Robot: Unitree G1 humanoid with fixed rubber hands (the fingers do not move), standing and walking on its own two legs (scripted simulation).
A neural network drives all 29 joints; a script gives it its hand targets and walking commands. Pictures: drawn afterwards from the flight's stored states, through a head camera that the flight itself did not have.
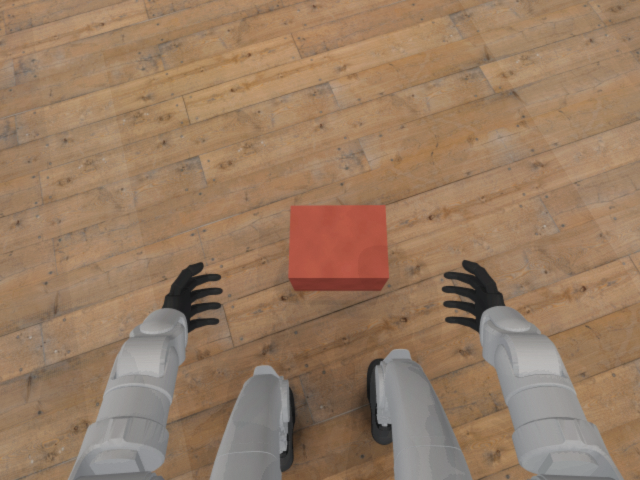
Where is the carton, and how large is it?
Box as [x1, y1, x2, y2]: [288, 205, 388, 290]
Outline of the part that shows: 291,206 288,277 295,290 381,289 388,278 384,205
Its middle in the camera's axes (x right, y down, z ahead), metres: +0.05 +0.03 +1.06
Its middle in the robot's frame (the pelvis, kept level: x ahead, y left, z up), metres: +0.53 -0.02 -0.60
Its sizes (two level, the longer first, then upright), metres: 0.246 0.192 0.171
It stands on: the floor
